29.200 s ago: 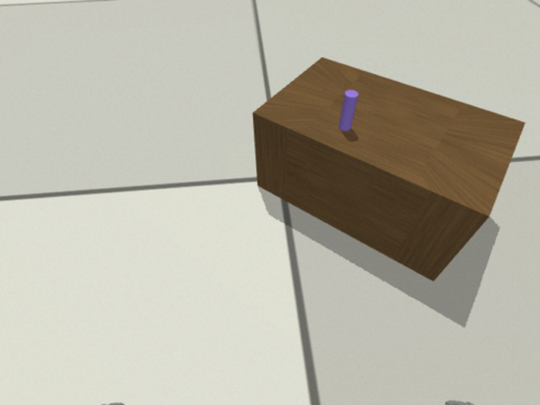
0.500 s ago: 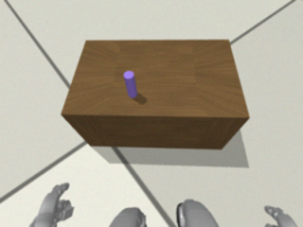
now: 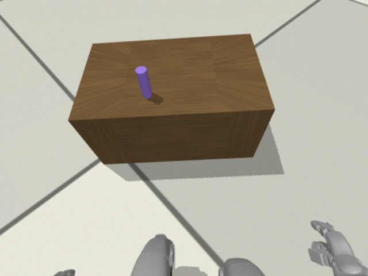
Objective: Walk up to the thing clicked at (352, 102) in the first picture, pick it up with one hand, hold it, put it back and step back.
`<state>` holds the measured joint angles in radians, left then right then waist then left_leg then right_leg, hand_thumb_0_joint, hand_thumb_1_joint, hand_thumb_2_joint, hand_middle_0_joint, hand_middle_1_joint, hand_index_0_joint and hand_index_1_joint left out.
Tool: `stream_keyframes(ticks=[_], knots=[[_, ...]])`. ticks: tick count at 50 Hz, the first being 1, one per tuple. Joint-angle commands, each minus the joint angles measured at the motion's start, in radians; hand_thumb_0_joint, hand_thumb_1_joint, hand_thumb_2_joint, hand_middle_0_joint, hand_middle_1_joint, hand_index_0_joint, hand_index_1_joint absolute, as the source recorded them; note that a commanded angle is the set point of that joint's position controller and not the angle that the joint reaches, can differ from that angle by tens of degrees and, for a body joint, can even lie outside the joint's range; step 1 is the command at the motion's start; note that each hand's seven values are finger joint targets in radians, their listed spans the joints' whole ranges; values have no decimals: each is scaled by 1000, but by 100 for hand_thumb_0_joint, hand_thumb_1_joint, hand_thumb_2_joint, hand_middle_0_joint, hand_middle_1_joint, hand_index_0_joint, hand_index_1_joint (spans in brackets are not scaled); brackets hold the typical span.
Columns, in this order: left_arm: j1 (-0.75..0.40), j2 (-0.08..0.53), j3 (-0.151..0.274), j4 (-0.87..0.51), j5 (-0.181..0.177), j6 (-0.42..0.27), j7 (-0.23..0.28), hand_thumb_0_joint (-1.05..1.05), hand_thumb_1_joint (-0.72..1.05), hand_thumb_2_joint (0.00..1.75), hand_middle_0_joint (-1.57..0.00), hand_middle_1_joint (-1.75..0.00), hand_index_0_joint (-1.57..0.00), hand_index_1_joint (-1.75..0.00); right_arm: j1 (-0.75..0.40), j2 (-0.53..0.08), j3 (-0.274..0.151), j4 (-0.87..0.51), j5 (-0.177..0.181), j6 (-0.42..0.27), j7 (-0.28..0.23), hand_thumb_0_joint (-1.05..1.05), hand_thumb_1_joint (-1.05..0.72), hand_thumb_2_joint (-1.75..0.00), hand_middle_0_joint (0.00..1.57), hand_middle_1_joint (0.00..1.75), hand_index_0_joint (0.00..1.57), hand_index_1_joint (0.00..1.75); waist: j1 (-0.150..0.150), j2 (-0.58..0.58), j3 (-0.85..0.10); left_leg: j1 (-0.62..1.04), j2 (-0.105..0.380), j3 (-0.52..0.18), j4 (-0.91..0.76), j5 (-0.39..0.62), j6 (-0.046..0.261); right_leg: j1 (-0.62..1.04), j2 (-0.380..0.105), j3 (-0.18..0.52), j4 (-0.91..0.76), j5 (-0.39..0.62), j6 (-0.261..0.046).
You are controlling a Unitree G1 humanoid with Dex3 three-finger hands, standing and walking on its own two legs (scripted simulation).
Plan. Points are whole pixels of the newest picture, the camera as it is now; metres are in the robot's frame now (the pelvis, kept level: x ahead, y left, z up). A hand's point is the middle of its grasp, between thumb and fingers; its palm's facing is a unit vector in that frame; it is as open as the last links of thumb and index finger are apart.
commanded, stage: step back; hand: left
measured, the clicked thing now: (144, 83) +0.84 +0.21 -0.22
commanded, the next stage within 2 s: stand in 1.86 s
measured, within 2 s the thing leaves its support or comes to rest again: neither
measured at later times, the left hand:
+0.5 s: hand out of the picture -0.05 +0.26 -0.13, palm faces +0.08 -0.93 -0.35, open 7.4 cm
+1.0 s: hand out of the picture -0.27 +0.25 -0.11, palm faces +0.08 -0.88 -0.46, open 7.4 cm
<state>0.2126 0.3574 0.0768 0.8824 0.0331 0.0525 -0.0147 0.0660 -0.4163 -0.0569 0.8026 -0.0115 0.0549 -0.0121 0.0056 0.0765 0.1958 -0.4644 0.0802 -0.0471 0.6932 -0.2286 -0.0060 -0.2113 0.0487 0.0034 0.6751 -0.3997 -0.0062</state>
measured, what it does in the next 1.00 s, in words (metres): walks backwards: left foot, then right foot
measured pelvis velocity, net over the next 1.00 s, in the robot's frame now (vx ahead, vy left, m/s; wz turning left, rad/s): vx -0.30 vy -0.05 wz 0.08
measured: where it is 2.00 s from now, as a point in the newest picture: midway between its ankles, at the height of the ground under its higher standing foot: outside the picture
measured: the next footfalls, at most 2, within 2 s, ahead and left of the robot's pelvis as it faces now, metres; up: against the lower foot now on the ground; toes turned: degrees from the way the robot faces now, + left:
left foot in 0.34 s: -0.10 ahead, +0.10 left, +0.00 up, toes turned +4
right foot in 0.70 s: -0.22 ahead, -0.16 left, +0.00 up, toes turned +4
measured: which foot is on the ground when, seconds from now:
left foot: up 0.00-0.32, down 0.34-0.74, up 0.76-1.00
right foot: down 0.00-0.36, up 0.38-0.68, down 0.70-1.00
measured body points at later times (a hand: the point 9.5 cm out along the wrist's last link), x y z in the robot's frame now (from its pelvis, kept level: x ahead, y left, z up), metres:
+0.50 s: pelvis -0.16 -0.01 +0.01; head -0.12 +0.01 +0.46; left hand -0.06 +0.30 -0.11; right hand -0.06 -0.31 -0.10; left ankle -0.14 +0.10 -0.71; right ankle -0.15 -0.15 -0.63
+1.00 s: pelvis -0.30 -0.05 +0.01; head -0.27 -0.07 +0.46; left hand -0.27 +0.29 -0.08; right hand -0.21 -0.36 -0.13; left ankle -0.31 +0.09 -0.70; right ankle -0.29 -0.17 -0.71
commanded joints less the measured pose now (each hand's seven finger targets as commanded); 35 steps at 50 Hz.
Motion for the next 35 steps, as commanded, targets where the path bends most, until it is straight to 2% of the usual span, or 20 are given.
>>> stream_keyframes(ticks=[1,3,4,5,9,11,13,15,16,17,18,19,20,23,25,28,30,32,34,35], knots=[[-66,408,106,-138,10,-30,27,0,90,90,-20,-30,-20,-30,-16,-212,-78,-73,2,-11,-30,0,-90,-90,20,30,20,30,37,-344,-31,19,-115,-136,472,-340,-6,-431,-493,615,-503,-150,-291],[-170,293,77,-166,11,-39,32,0,90,90,-20,-30,-20,-30,80,-196,-63,-18,9,-15,-17,0,-90,-90,20,30,20,30,-34,-202,-55,17,-190,-147,526,-229,12,-301,-309,284,-365,145,-202],[-191,261,76,-163,9,-39,33,0,90,90,-20,-30,-20,-30,130,-169,-52,2,14,-19,-19,0,-90,-90,20,30,20,30,-64,-209,-94,-10,-212,-129,525,-204,7,-208,-244,171,-303,274,-155],[-162,249,78,-156,10,-38,32,0,90,90,-20,-30,-20,-30,143,-149,-42,5,9,-25,-24,0,-90,-90,20,30,20,30,-49,-234,-133,-28,-217,-116,521,-202,0,-136,-212,137,-273,331,-132],[-6,231,71,-150,16,-32,49,0,90,90,-20,-30,-20,-30,92,-133,-27,-23,-1,-42,-29,0,-90,-90,20,30,20,30,53,-274,-201,-115,-176,-56,316,-288,-25,165,-265,173,-189,554,-187],[6,245,74,-157,12,-26,56,0,90,90,-20,-30,-20,-30,97,-127,-27,-28,-6,-46,-29,0,-90,-90,20,30,20,30,65,-295,-237,-81,-137,-35,203,-331,-28,233,-318,215,-162,629,-213],[-6,252,71,-169,3,-20,58,0,90,90,-20,-30,-20,-30,135,-132,-31,-15,-9,-50,-25,0,-90,-90,20,30,20,30,56,-308,-286,-2,-105,-3,40,-292,-10,246,-330,219,-120,681,-202],[-75,264,62,-184,-7,-11,54,0,90,90,-20,-30,-20,-30,210,-139,-42,19,-14,-48,-21,0,-90,-90,20,30,20,30,9,-305,-310,147,-98,29,-148,-167,18,156,-313,200,-77,618,-173],[-107,262,57,-190,-15,-2,48,0,90,90,-20,-30,-20,-30,265,-143,-47,44,-11,-51,-20,0,-90,-90,20,30,20,30,-18,-249,-321,225,-105,61,-294,-4,26,113,-290,168,-31,542,-141],[-97,224,42,-202,-17,2,43,0,90,90,-20,-30,-20,-30,243,-180,-61,39,-20,-51,-21,0,-90,-90,20,30,20,30,-7,-158,-306,291,-31,-68,-318,104,55,-14,-239,149,20,399,-90],[-88,189,32,-208,-24,1,39,0,90,90,-20,-30,-20,-30,217,-266,-79,28,-31,-49,-21,0,-90,-90,20,30,20,30,7,58,-295,349,166,-334,-319,281,139,-198,-98,52,186,138,-35],[-124,213,45,-209,-28,3,51,0,90,90,-20,-30,-20,-30,139,-343,-82,-1,-31,-42,-9,0,-90,-90,20,30,20,30,-14,139,-246,214,296,-439,-349,311,273,-247,11,51,359,-242,-9],[-142,241,56,-194,-17,6,58,0,90,90,-20,-30,-20,-30,97,-358,-85,-15,-29,-47,-14,0,-90,-90,20,30,20,30,-34,149,-205,57,368,-515,-383,274,344,-179,-9,145,527,-274,-3],[-76,222,60,-138,-30,12,44,0,90,90,-20,-30,-20,-30,1,-217,-44,-31,-44,-48,-19,0,-90,-90,20,30,20,30,36,20,-156,101,169,-201,-322,332,233,-226,49,197,649,-116,-13],[-25,224,58,-115,-25,7,40,0,90,90,-20,-30,-20,-30,12,-197,-43,-28,-30,-47,-17,0,-90,-90,20,30,20,30,41,31,-164,175,148,-162,-292,326,222,-256,51,156,622,-92,3],[-43,198,41,-117,-18,-15,38,0,90,90,-20,-30,-20,-30,58,-185,-46,-27,-25,-29,-11,0,-90,-90,20,30,20,30,-9,95,-183,331,141,-149,-261,314,251,-259,6,90,358,-133,45],[-28,193,31,-106,-16,-31,35,0,90,90,-20,-30,-20,-30,85,-201,-54,-24,-26,-25,-8,0,-90,-90,20,30,20,30,-26,139,-246,422,157,-147,-239,257,249,-216,-34,55,139,-130,42],[16,201,32,-70,-16,-49,35,0,90,90,-20,-30,-20,-30,72,-226,-61,-23,-27,-14,-3,0,-90,-90,20,30,20,30,-28,158,-302,419,155,-153,-206,162,224,-116,-41,19,-82,-95,26],[110,195,36,-3,-8,-61,34,0,90,90,-20,-30,-20,-30,41,-245,-63,-22,-18,2,3,0,-90,-90,20,30,20,30,16,123,-346,344,111,-86,-138,99,180,45,-16,-45,-329,87,-5],[110,233,48,19,5,-66,37,0,90,90,-20,-30,-20,-30,35,-193,-49,-25,-14,4,5,0,-90,-90,20,30,20,30,17,32,-314,173,63,-64,-53,7,135,120,-58,74,-320,103,-30]])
